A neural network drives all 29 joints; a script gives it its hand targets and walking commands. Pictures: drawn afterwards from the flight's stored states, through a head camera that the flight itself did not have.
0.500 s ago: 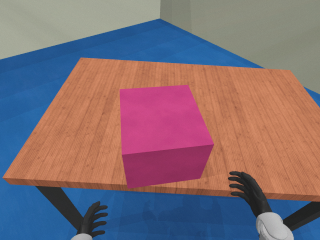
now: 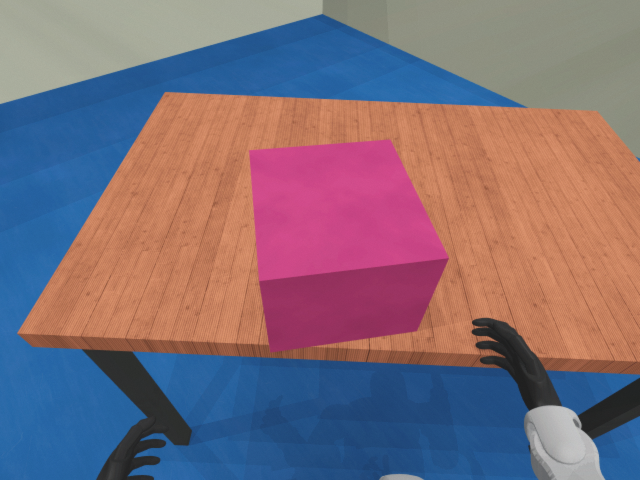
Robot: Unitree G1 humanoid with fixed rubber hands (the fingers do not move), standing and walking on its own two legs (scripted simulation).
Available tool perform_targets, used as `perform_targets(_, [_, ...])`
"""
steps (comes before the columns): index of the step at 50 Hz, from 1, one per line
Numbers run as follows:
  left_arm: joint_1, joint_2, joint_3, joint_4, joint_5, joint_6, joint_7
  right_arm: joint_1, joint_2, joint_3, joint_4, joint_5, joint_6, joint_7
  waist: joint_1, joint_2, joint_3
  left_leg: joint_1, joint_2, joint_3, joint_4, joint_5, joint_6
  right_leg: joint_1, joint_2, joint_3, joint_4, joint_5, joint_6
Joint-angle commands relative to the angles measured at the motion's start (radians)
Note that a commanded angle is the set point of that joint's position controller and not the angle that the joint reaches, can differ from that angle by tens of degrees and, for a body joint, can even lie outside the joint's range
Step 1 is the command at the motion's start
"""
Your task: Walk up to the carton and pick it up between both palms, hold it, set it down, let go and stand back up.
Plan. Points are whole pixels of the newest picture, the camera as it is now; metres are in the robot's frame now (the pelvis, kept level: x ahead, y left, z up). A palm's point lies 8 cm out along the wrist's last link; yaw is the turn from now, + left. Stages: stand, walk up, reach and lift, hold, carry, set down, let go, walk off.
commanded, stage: stand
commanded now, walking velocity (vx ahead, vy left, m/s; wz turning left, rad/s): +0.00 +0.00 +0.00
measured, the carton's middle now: (333, 241) +0.42 +0.00 +0.05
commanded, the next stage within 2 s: none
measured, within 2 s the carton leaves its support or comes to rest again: neither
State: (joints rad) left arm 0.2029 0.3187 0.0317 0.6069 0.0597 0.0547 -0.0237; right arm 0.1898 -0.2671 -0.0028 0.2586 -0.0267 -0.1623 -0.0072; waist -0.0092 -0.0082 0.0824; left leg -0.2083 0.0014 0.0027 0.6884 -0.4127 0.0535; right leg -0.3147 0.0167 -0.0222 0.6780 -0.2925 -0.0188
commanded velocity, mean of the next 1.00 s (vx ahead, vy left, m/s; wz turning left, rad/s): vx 0.00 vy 0.00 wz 0.00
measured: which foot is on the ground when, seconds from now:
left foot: down 0.00-1.00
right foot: up 0.00-0.20, down 0.22-1.00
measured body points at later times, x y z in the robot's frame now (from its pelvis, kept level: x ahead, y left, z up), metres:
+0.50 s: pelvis +0.02 +0.02 +0.00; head +0.04 +0.05 +0.45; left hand +0.18 +0.30 -0.11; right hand +0.23 -0.22 +0.02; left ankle -0.01 +0.10 -0.72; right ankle +0.04 -0.11 -0.72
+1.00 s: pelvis +0.02 +0.02 +0.00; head +0.03 +0.04 +0.45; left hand +0.17 +0.30 -0.11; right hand +0.23 -0.22 +0.02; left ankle -0.01 +0.10 -0.72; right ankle +0.04 -0.11 -0.72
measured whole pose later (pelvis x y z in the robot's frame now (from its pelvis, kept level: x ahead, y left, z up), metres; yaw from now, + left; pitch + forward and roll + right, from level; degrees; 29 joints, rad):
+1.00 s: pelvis +0.02 +0.02 +0.00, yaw -2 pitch -2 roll -2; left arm 0.19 0.35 0.03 0.70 0.06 0.01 -0.04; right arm 0.22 -0.32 0.00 0.24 -0.03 -0.20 -0.01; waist -0.01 -0.01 0.07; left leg -0.22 -0.02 0.05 0.69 -0.43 0.06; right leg -0.30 0.01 -0.01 0.64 -0.30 0.01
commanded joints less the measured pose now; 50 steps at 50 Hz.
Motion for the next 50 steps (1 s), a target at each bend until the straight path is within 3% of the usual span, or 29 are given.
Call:
perform_targets(1, [-0.047, 0.244, 0.121, -0.052, -0.027, -0.039, -0.013, -0.014, -0.353, -0.148, 0.074, -0.070, 0.106, -0.038, 0.056, 0.246, 0.168, -0.427, 0.282, -0.445, -0.490, -0.535, 0.159, -0.107, -0.014, 0.097, 0.308, -0.110, 0.005])
perform_targets(2, [-0.016, 0.220, 0.105, -0.027, -0.024, -0.046, -0.009, -0.043, -0.319, -0.133, 0.062, -0.059, 0.097, -0.034, 0.059, 0.250, 0.167, -0.313, 0.255, -0.423, -0.470, -0.494, 0.144, -0.201, -0.027, 0.082, 0.303, -0.142, 0.021])
perform_targets(3, [-0.056, 0.217, 0.090, -0.011, -0.012, -0.049, -0.014, 0.007, -0.291, -0.127, 0.079, -0.051, 0.089, -0.031, 0.017, 0.179, 0.123, -0.190, 0.248, -0.414, -0.432, -0.347, 0.112, -0.224, -0.045, 0.089, 0.262, -0.083, 0.016])
perform_targets(5, [-0.048, 0.191, 0.081, -0.001, -0.016, -0.056, -0.015, 0.005, -0.294, -0.117, 0.070, -0.033, 0.090, -0.020, 0.042, 0.219, 0.043, -0.179, 0.210, -0.338, -0.339, -0.110, 0.100, -0.112, -0.046, 0.058, 0.136, -0.094, 0.018])
perform_targets(7, [-0.086, 0.214, 0.084, -0.009, -0.021, -0.058, -0.010, 0.029, -0.311, -0.115, 0.093, -0.039, 0.092, -0.016, 0.022, 0.254, 0.055, -0.110, 0.202, -0.287, -0.295, 0.192, 0.068, -0.092, -0.044, 0.054, 0.015, -0.146, 0.003])
perform_targets(8, [-0.107, 0.204, 0.071, -0.001, -0.035, -0.059, -0.012, 0.015, -0.314, -0.119, 0.084, -0.022, 0.088, -0.013, 0.018, 0.219, 0.005, -0.076, 0.216, -0.298, -0.253, 0.302, 0.061, -0.067, -0.035, 0.051, -0.049, -0.147, -0.006])
perform_targets(10, [-0.060, 0.184, 0.070, 0.026, -0.044, -0.066, -0.016, 0.006, -0.336, -0.123, 0.097, -0.017, 0.097, -0.022, 0.034, 0.254, -0.052, -0.085, 0.179, -0.212, -0.187, 0.432, 0.036, 0.084, -0.026, 0.030, -0.163, 0.007, -0.027])
perform_targets(11, [-0.071, 0.195, 0.064, 0.015, -0.034, -0.084, -0.011, 0.009, -0.291, -0.099, 0.092, -0.010, 0.092, -0.020, 0.035, 0.213, -0.074, -0.148, 0.138, -0.149, -0.134, 0.476, 0.011, 0.159, -0.077, 0.094, -0.135, 0.171, -0.048])
perform_targets(12, [-0.059, 0.261, 0.080, 0.015, -0.036, -0.089, -0.008, -0.005, -0.275, -0.097, 0.072, -0.011, 0.091, -0.019, 0.027, 0.190, -0.129, -0.163, 0.098, -0.114, -0.110, 0.369, -0.014, 0.207, -0.119, 0.153, -0.101, 0.280, -0.071])
perform_targets(13, [-0.053, 0.263, 0.083, 0.030, -0.049, -0.082, -0.010, 0.018, -0.257, -0.089, 0.087, -0.010, 0.091, -0.024, 0.022, 0.207, -0.111, -0.159, 0.108, -0.135, -0.167, 0.299, -0.044, 0.166, -0.126, 0.157, -0.068, 0.225, -0.086])
perform_targets(14, [-0.097, 0.238, 0.068, 0.031, -0.049, -0.068, -0.011, 0.009, -0.250, -0.084, 0.079, -0.008, 0.086, -0.027, 0.006, 0.210, -0.059, -0.136, 0.109, -0.137, -0.205, 0.210, -0.031, 0.083, -0.112, 0.139, -0.083, 0.161, -0.077])
perform_targets(15, [-0.085, 0.219, 0.061, 0.023, -0.047, -0.058, -0.013, -0.010, -0.272, -0.091, 0.070, -0.014, 0.081, -0.023, 0.029, 0.224, -0.078, -0.114, 0.117, -0.154, -0.237, 0.169, -0.022, 0.079, -0.091, 0.098, -0.081, 0.108, -0.056])
perform_targets(18, [-0.103, 0.202, 0.064, 0.018, -0.043, -0.064, -0.016, -0.028, -0.303, -0.099, 0.074, -0.022, 0.078, -0.029, 0.031, 0.257, -0.016, -0.110, 0.172, -0.214, -0.269, 0.243, 0.011, 0.020, -0.075, 0.067, -0.093, 0.056, -0.032])
perform_targets(21, [-0.081, 0.213, 0.061, 0.026, -0.046, -0.071, -0.021, -0.014, -0.295, -0.097, 0.094, -0.005, 0.073, -0.027, 0.021, 0.245, -0.068, -0.057, 0.166, -0.189, -0.260, 0.354, -0.027, 0.057, -0.080, 0.060, -0.105, 0.111, -0.035])
perform_targets(22, [-0.084, 0.188, 0.051, 0.033, -0.049, -0.070, -0.020, 0.004, -0.291, -0.096, 0.104, -0.008, 0.075, -0.031, 0.014, 0.307, -0.054, -0.056, 0.162, -0.169, -0.253, 0.432, -0.034, 0.054, -0.090, 0.076, -0.107, 0.148, -0.038])
perform_targets(24, [-0.112, 0.214, 0.060, 0.030, -0.044, -0.066, -0.015, -0.024, -0.284, -0.088, 0.097, -0.004, 0.075, -0.029, 0.019, 0.235, -0.081, -0.059, 0.159, -0.178, -0.267, 0.323, -0.038, 0.082, -0.082, 0.070, -0.115, 0.122, -0.033])
perform_targets(27, [-0.106, 0.235, 0.064, 0.040, -0.051, -0.064, -0.014, 0.003, -0.305, -0.093, 0.106, -0.013, 0.080, -0.033, 0.002, 0.255, -0.060, -0.050, 0.166, -0.177, -0.280, 0.308, -0.045, 0.040, -0.096, 0.074, -0.115, 0.108, -0.043])
perform_targets(29, [-0.111, 0.201, 0.054, 0.040, -0.048, -0.060, -0.017, -0.024, -0.298, -0.093, 0.107, -0.013, 0.074, -0.034, 0.022, 0.286, -0.038, -0.077, 0.150, -0.157, -0.289, 0.253, -0.027, 0.056, -0.088, 0.077, -0.140, 0.095, -0.038])
perform_targets(32, [-0.108, 0.232, 0.059, 0.041, -0.047, -0.072, -0.016, -0.026, -0.275, -0.080, 0.097, -0.014, 0.079, -0.033, 0.017, 0.231, -0.040, -0.095, 0.157, -0.188, -0.303, 0.173, -0.018, 0.067, -0.086, 0.089, -0.132, 0.073, -0.040])
perform_targets(34, [-0.115, 0.189, 0.047, 0.040, -0.049, -0.072, -0.022, -0.009, -0.290, -0.086, 0.118, -0.005, 0.077, -0.027, 0.011, 0.273, -0.051, -0.083, 0.149, -0.159, -0.287, 0.201, -0.023, 0.084, -0.097, 0.104, -0.134, 0.112, -0.042])
perform_targets(35, [-0.099, 0.206, 0.053, 0.050, -0.047, -0.072, -0.022, -0.031, -0.297, -0.091, 0.102, -0.004, 0.076, -0.030, 0.014, 0.231, -0.066, -0.072, 0.159, -0.167, -0.278, 0.184, -0.025, 0.073, -0.089, 0.094, -0.131, 0.095, -0.046])
perform_targets(37, [-0.130, 0.230, 0.055, 0.029, -0.044, -0.079, -0.009, -0.039, -0.293, -0.090, 0.106, 0.001, 0.082, -0.026, 0.009, 0.239, -0.075, -0.060, 0.140, -0.143, -0.249, 0.350, -0.033, 0.092, -0.104, 0.095, -0.115, 0.185, -0.055])
perform_targets(41, [-0.125, 0.218, 0.046, 0.032, -0.051, -0.071, -0.014, -0.005, -0.280, -0.083, 0.118, -0.006, 0.077, -0.031, 0.005, 0.282, -0.029, -0.060, 0.148, -0.157, -0.264, 0.322, -0.025, 0.054, -0.103, 0.090, -0.143, 0.145, -0.042])
perform_targets(43, [-0.125, 0.234, 0.047, 0.047, -0.050, -0.069, -0.012, -0.029, -0.289, -0.086, 0.114, -0.004, 0.088, -0.033, 0.009, 0.218, -0.044, -0.059, 0.163, -0.173, -0.269, 0.338, -0.021, 0.059, -0.083, 0.075, -0.128, 0.126, -0.044])
perform_targets(45, [-0.104, 0.232, 0.047, 0.041, -0.048, -0.070, -0.010, 0.007, -0.281, -0.074, 0.132, -0.001, 0.081, -0.035, 0.015, 0.265, -0.050, -0.082, 0.122, -0.130, -0.255, 0.303, -0.021, 0.095, -0.102, 0.111, -0.130, 0.168, -0.059])
perform_targets(46, [-0.119, 0.225, 0.052, 0.022, -0.051, -0.068, -0.015, 0.003, -0.306, -0.087, 0.127, -0.011, 0.079, -0.037, 0.014, 0.203, -0.064, -0.070, 0.133, -0.133, -0.259, 0.318, -0.032, 0.080, -0.105, 0.098, -0.133, 0.170, -0.055])
perform_targets(47, [-0.112, 0.201, 0.040, 0.033, -0.056, -0.074, -0.016, 0.001, -0.314, -0.092, 0.136, -0.008, 0.084, -0.038, 0.013, 0.281, -0.077, -0.051, 0.125, -0.124, -0.265, 0.305, -0.032, 0.073, -0.109, 0.100, -0.112, 0.155, -0.057])
perform_targets(49, [-0.113, 0.217, 0.047, 0.039, -0.048, -0.070, -0.010, -0.003, -0.296, -0.087, 0.116, -0.010, 0.073, -0.038, 0.001, 0.194, -0.042, -0.066, 0.172, -0.191, -0.286, 0.268, -0.025, 0.059, -0.094, 0.094, -0.108, 0.118, -0.046])
perform_targets(50, [-0.132, 0.210, 0.046, 0.042, -0.051, -0.066, -0.013, -0.027, -0.293, -0.076, 0.114, -0.004, 0.074, -0.029, 0.015, 0.270, -0.033, -0.093, 0.135, -0.143, -0.293, 0.232, -0.013, 0.074, -0.088, 0.079, -0.136, 0.091, -0.041])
